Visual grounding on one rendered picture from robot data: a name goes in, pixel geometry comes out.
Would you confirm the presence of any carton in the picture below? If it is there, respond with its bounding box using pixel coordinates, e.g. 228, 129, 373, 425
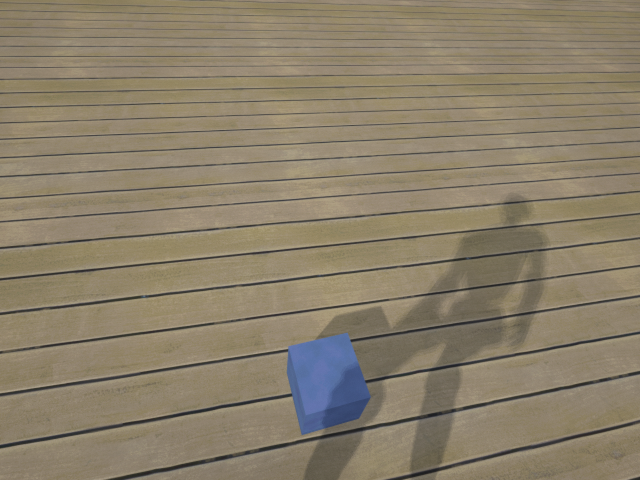
287, 333, 371, 435

